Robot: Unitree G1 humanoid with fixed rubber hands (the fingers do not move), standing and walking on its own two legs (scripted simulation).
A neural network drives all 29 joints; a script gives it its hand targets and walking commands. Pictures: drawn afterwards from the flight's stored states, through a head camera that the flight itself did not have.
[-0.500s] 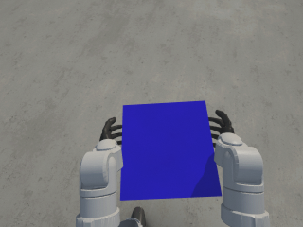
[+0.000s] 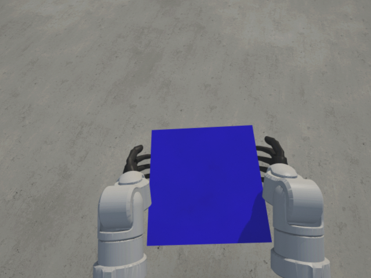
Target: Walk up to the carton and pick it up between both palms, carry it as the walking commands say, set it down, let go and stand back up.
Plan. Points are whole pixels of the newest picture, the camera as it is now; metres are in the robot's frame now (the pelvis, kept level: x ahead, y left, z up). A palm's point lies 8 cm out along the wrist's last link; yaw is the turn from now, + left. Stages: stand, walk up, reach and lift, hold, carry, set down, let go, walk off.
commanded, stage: carry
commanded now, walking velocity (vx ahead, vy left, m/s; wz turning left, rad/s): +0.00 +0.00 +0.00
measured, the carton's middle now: (203, 193) +0.31 +0.00 -0.04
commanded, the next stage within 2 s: none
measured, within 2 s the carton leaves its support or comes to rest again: neither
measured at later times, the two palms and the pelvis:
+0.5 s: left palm (128, 98) +0.52 +0.18 +0.05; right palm (240, 88) +0.52 -0.09 +0.08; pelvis +0.22 +0.04 -0.02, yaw -1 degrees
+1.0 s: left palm (141, 64) +0.64 +0.16 +0.05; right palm (242, 59) +0.64 -0.11 +0.07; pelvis +0.34 +0.03 -0.01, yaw -1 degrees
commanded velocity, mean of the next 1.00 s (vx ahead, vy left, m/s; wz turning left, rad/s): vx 0.00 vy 0.00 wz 0.00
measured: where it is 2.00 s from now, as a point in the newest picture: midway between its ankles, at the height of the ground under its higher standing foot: (196, 216)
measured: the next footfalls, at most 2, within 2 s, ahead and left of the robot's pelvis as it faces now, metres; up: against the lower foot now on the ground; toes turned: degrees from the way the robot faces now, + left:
right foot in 0.18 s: +0.08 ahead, -0.10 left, +0.00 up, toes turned -7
left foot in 0.38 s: +0.27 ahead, +0.09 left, +0.00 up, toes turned +2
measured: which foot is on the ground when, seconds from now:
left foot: down 0.00-0.18, up 0.20-0.36, down 0.38-1.00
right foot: down 0.00-0.04, up 0.06-0.16, down 0.18-0.40, up 0.42-0.84, down 0.86-1.00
